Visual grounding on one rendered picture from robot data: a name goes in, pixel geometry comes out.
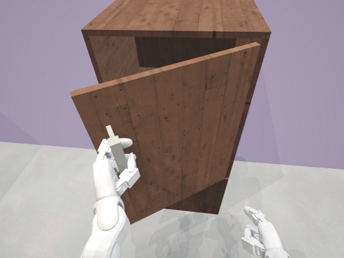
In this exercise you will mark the cupboard door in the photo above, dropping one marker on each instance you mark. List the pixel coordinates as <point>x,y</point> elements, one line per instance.
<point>182,119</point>

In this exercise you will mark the robot right hand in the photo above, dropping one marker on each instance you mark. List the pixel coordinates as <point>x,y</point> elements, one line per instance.
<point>258,241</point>

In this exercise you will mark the handle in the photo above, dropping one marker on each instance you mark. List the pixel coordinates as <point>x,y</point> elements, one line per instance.
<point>117,150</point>

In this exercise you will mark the robot left forearm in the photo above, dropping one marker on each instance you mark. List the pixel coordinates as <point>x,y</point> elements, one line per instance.
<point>110,227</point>

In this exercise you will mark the robot left hand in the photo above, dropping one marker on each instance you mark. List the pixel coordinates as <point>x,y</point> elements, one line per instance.
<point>104,171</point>

